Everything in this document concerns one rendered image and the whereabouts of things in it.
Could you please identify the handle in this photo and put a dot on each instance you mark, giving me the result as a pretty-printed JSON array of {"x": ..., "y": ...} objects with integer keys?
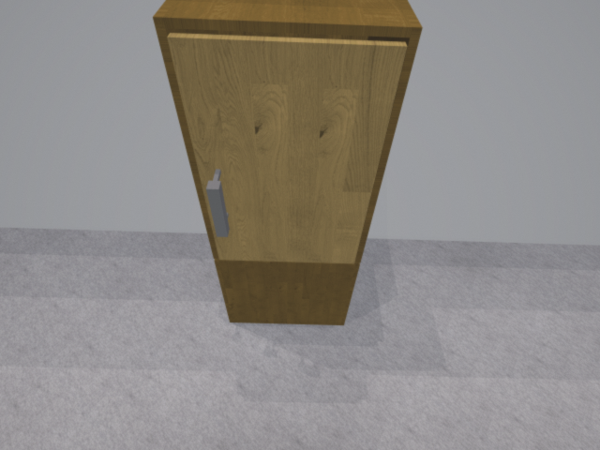
[{"x": 217, "y": 205}]

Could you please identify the cupboard door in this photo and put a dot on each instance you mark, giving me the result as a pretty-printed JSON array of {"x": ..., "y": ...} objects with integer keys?
[{"x": 297, "y": 126}]

